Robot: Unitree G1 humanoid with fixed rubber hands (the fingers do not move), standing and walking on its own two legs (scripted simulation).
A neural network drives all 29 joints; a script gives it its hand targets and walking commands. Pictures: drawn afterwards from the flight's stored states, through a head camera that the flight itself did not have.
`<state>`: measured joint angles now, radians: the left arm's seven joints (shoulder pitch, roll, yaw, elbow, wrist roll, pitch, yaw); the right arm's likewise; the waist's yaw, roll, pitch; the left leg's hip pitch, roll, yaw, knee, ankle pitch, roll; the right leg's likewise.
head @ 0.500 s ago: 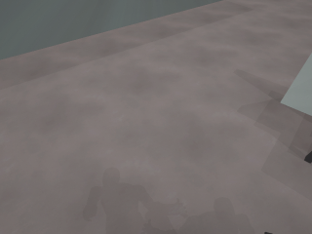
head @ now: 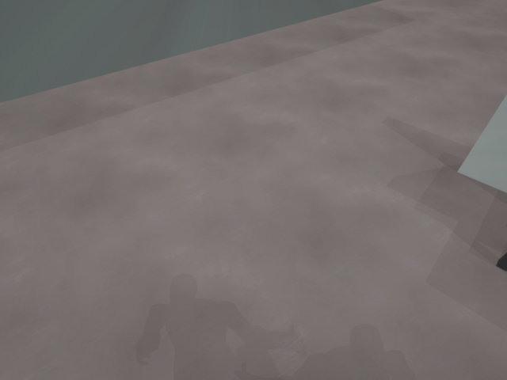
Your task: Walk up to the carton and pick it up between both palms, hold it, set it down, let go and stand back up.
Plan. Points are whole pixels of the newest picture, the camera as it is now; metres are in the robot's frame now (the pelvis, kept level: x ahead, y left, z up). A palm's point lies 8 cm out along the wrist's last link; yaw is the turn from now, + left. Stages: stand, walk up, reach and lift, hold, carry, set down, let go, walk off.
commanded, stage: stand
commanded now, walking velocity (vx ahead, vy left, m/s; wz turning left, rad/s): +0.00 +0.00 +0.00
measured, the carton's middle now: out of the picture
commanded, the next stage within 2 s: walk up in 1.38 s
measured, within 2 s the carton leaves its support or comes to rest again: neither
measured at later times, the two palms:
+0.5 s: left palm out of the picture +0.08 +0.29 -0.12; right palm out of the picture +0.08 -0.29 -0.12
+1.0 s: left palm out of the picture +0.08 +0.28 -0.11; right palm out of the picture +0.08 -0.31 -0.12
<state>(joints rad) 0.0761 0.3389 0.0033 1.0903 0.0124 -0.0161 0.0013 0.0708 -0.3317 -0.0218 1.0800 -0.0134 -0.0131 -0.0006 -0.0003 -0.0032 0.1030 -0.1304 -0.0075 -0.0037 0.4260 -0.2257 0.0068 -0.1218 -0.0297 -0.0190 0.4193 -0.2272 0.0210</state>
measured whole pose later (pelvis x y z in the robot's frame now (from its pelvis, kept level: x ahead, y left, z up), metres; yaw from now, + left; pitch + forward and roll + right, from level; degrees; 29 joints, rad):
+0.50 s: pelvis +0.00 +0.00 +0.00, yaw +0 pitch -4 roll +0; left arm 0.09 0.34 0.01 1.11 0.01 -0.02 0.00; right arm 0.09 -0.33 -0.02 1.10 -0.02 -0.01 0.00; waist 0.01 0.00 0.09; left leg -0.10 0.00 0.00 0.37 -0.20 0.00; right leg -0.10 -0.03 -0.02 0.38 -0.20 0.02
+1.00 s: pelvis +0.00 -0.01 +0.00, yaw +0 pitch -3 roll +0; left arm 0.09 0.34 0.02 1.11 0.01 -0.02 0.00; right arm 0.10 -0.34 -0.02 1.10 -0.01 -0.01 0.00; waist -0.01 0.00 0.09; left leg -0.10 0.01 -0.01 0.35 -0.19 -0.02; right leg -0.10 -0.01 -0.03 0.36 -0.20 0.00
